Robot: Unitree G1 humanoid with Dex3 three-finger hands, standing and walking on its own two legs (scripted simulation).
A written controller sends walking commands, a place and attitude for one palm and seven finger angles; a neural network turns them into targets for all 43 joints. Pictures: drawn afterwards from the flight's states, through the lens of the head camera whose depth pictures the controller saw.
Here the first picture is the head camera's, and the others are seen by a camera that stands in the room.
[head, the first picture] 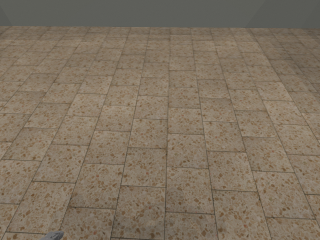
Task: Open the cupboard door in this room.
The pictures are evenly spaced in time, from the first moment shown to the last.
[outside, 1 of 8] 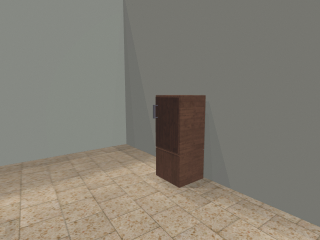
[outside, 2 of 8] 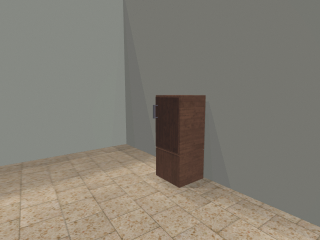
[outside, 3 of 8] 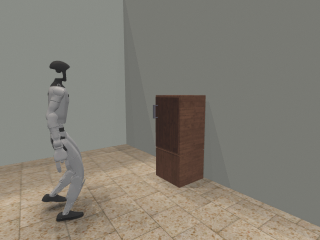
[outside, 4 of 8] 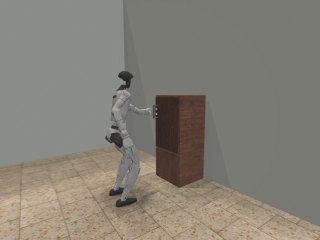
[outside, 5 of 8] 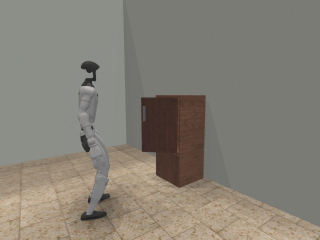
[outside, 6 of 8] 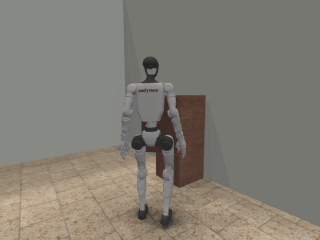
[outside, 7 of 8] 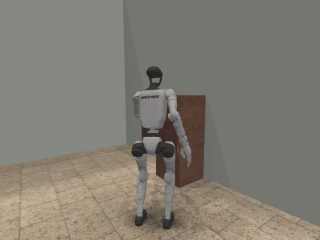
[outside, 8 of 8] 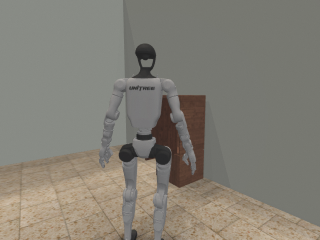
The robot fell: no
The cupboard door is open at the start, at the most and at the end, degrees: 0 88 88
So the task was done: yes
